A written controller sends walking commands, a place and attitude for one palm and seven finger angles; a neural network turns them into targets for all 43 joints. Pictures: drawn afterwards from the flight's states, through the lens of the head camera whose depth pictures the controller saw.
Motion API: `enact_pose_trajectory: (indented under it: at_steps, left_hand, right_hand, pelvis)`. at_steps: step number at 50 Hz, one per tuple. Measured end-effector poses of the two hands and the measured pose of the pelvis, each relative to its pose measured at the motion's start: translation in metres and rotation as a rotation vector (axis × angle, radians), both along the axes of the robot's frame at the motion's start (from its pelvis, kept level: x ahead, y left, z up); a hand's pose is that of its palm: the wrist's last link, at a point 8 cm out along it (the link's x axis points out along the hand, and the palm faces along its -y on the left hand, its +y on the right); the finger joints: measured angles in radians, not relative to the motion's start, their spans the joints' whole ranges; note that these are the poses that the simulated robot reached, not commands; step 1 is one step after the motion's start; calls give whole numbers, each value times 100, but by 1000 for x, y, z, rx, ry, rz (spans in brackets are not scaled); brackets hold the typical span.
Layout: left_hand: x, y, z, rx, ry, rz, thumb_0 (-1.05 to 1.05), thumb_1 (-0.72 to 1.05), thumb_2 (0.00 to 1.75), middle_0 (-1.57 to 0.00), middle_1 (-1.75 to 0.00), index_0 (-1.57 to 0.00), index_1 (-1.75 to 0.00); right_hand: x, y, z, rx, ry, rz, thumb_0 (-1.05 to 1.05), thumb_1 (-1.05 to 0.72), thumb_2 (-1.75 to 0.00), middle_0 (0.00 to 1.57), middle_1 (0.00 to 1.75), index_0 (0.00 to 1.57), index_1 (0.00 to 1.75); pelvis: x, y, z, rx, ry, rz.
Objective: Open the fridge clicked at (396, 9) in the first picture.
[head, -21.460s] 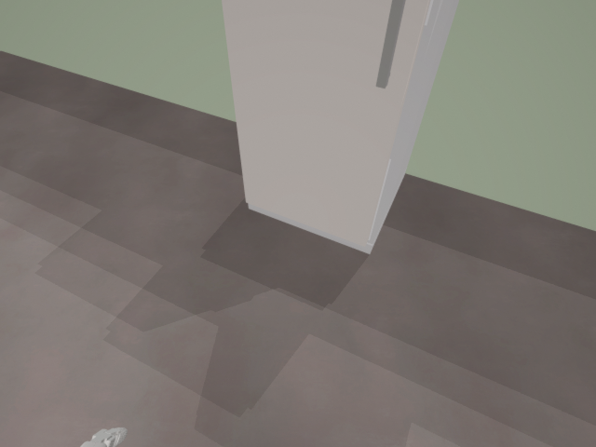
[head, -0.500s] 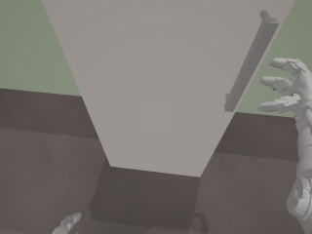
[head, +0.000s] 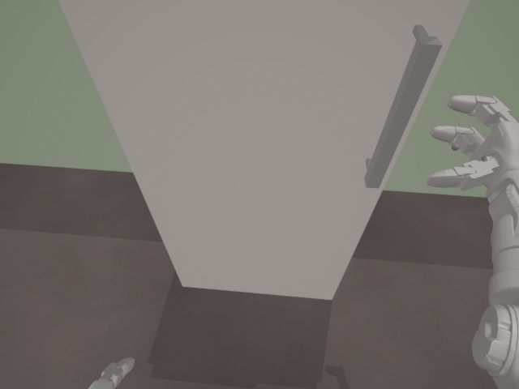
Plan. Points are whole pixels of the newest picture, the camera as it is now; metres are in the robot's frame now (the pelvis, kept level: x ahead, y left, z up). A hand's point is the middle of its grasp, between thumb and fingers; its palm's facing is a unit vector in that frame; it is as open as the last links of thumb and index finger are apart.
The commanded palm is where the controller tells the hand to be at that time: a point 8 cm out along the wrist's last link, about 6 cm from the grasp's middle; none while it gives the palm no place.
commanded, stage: move the hooked fingers beside the handle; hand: right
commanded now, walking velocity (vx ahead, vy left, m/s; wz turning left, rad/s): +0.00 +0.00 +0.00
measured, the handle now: (392, 117) +0.52 -0.16 +0.17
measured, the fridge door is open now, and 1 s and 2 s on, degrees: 0 0 0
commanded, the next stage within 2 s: feel for the door with the fingertips in 1.08 s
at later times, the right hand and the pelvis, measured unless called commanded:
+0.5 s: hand (456, 143) +0.44 -0.23 +0.18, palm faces +0.02 +1.00 +0.01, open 14.0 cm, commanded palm +0.41 -0.28 +0.17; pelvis +0.00 +0.00 +0.00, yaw +1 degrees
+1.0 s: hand (446, 143) +0.45 -0.22 +0.17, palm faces +0.01 +1.00 -0.01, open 14.0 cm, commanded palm +0.42 -0.28 +0.17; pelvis -0.01 +0.00 +0.00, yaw +0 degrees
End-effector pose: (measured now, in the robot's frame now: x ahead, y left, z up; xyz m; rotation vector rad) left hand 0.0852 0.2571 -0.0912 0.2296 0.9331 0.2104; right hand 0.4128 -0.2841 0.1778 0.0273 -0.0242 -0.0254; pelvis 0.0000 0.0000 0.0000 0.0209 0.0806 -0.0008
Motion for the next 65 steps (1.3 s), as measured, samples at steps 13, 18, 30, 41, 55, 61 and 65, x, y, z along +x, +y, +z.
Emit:
enact_pose_trajectory:
  at_steps: [13,18,30,41,55,61,65]
  left_hand:
    - [-15,4,-5,-7,21,14,1,90,90,-21,-30,-21,-30]
    - [-24,5,-7,-14,32,33,1,90,90,-21,-30,-21,-30]
    - [-26,11,-6,-5,38,41,1,90,90,-21,-30,-21,-30]
    - [-6,7,-2,7,-7,-3,1,91,90,-21,-30,-21,-30]
    - [-28,2,-9,-11,58,34,1,90,90,-21,-30,-21,-30]
    - [-34,4,-9,-6,81,49,1,90,90,-21,-30,-21,-30]
    - [-29,4,-8,-3,75,41,1,90,90,-21,-30,-21,-30]
  right_hand:
    - [8,15,-1,8,5,43,-1,50,-30,30,120,30,120]
    - [11,8,-10,-15,47,-6,-1,50,-30,30,120,30,120]
    - [-2,-5,2,-9,14,22,-1,50,-30,30,120,30,120]
    - [-2,7,-2,-1,-13,22,-1,50,-30,30,120,30,120]
    - [15,4,-4,-4,-1,26,-1,50,-30,30,120,30,120]
    - [13,-2,-9,-12,23,18,-1,50,-30,30,120,30,120]
    - [9,3,-8,-36,9,34,-1,50,-30,30,120,30,120]
  pelvis:
    - [-4,2,-1,-5,15,6]
    - [-6,3,-2,-7,22,16]
    - [-3,5,-2,-4,14,14]
    - [-8,3,-3,-2,14,0]
    - [-2,0,-3,-4,38,19]
    - [1,-1,-3,-1,35,19]
    - [2,-3,-2,2,32,13]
